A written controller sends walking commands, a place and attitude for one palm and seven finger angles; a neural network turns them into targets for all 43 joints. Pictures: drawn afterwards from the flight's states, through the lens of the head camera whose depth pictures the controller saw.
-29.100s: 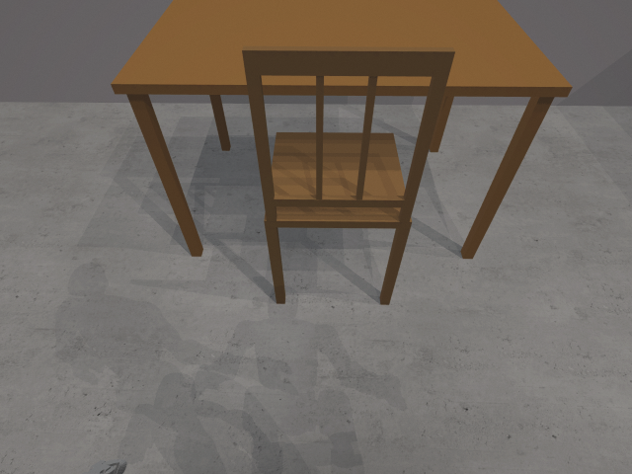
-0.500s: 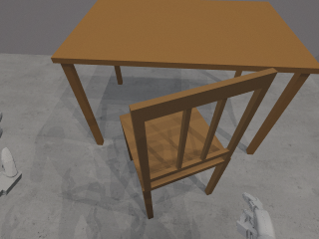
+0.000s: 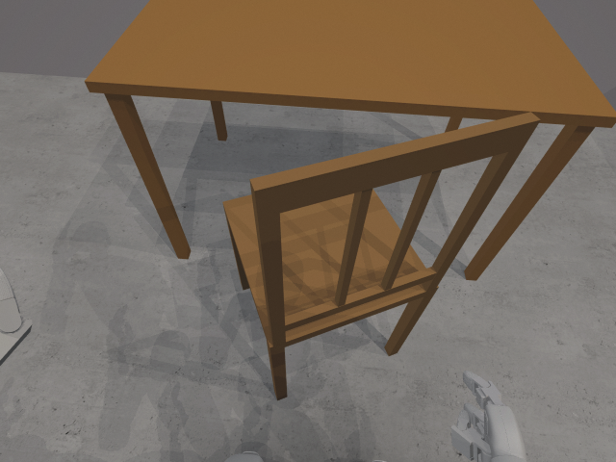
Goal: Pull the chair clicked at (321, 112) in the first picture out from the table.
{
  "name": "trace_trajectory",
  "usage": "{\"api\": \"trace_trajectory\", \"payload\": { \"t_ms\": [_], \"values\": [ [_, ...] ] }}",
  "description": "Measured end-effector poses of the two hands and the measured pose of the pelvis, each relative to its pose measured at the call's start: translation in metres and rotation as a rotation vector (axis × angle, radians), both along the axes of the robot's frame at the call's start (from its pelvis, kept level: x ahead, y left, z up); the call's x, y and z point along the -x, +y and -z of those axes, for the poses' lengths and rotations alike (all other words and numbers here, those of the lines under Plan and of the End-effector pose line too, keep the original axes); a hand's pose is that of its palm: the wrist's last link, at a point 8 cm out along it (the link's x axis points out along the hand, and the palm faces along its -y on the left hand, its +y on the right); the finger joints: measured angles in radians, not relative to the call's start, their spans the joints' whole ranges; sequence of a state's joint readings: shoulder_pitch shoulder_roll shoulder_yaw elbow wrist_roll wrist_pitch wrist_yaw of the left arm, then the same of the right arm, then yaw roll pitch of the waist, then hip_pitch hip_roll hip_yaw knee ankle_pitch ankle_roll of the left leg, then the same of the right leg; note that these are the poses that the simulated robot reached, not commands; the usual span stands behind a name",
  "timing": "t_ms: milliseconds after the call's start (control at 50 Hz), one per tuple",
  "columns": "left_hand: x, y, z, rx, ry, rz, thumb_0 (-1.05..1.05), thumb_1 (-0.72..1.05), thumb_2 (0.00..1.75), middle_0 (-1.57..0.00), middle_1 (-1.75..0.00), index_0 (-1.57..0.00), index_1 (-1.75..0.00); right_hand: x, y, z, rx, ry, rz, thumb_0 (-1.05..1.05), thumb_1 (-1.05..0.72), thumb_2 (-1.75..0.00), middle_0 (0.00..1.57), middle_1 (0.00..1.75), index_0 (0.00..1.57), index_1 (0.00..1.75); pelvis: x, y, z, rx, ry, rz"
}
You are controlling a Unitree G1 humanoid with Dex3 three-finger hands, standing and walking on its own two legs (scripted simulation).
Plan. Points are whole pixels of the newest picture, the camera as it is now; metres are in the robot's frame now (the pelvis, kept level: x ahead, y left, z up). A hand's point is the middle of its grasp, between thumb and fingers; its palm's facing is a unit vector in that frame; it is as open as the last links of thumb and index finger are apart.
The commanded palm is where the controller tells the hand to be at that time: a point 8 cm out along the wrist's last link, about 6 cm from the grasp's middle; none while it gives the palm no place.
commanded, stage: step back with the hand held close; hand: left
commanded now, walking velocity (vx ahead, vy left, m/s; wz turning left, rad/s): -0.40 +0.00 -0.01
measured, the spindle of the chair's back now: (349, 256) +0.44 -0.04 -0.05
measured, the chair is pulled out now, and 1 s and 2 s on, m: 0.20 0.20 0.20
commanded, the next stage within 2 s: stop stepping back and stand still in 1.80 s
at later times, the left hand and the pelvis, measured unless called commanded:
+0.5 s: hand (30, 331) +0.19 +0.25 +0.18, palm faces +0.44 -0.77 -0.46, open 7.4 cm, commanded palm +0.13 +0.29 +0.19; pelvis -0.01 -0.01 +0.00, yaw +0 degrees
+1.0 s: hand (12, 361) +0.17 +0.25 +0.17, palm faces +0.44 -0.78 -0.43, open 7.4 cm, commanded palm +0.11 +0.30 +0.19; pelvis -0.03 +0.00 +0.00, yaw +1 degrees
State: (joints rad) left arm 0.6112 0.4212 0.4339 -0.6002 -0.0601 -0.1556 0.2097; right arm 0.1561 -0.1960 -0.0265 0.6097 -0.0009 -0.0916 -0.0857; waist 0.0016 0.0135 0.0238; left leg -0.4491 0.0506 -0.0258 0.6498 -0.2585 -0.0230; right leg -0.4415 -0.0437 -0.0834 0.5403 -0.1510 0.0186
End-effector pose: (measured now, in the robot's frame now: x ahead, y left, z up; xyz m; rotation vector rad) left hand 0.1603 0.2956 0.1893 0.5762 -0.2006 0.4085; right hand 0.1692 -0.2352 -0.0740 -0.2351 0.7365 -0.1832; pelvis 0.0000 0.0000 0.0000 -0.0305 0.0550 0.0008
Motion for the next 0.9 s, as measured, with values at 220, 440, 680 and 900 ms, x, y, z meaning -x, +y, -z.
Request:
{"api": "trace_trajectory", "payload": {
  "t_ms": [220, 440, 680, 900],
  "values": [
    [0.004, -0.004, -0.003, -0.005, -0.044, 0.016, 0.02, 0.89, 0.9, -0.21, -0.31, -0.22, -0.3, 0.002, 0.001, 0.001, -0.002, -0.013, -0.007, 0.01, -0.9, -0.9, 0.2, 0.3, 0.21, 0.3, 0.004, -0.001, 0.002, 0.002, 0.001, -0.002],
    [0.006, -0.004, -0.002, -0.016, -0.049, 0.02, 0.02, 0.89, 0.9, -0.21, -0.31, -0.22, -0.3, 0.007, 0.0, -0.001, -0.001, -0.028, -0.002, 0.01, -0.9, -0.9, 0.2, 0.3, 0.21, 0.3, 0.006, -0.005, 0.003, -0.005, -0.015, 0.007],
    [0.014, -0.007, -0.001, 0.007, -0.065, 0.046, 0.02, 0.89, 0.9, -0.21, -0.31, -0.22, -0.3, 0.023, -0.009, -0.001, 0.015, -0.004, 0.031, 0.01, -0.91, -0.9, 0.2, 0.3, 0.21, 0.3, 0.015, -0.002, 0.003, 0.001, -0.025, 0.004],
    [0.028, -0.011, 0.0, 0.01, -0.089, 0.027, 0.02, 0.89, 0.9, -0.21, -0.31, -0.22, -0.3, 0.033, -0.005, 0.001, 0.005, -0.012, -0.024, 0.01, -0.9, -0.9, 0.2, 0.3, 0.21, 0.3, 0.024, -0.008, 0.004, -0.007, -0.028, -0.008]
  ]
}}
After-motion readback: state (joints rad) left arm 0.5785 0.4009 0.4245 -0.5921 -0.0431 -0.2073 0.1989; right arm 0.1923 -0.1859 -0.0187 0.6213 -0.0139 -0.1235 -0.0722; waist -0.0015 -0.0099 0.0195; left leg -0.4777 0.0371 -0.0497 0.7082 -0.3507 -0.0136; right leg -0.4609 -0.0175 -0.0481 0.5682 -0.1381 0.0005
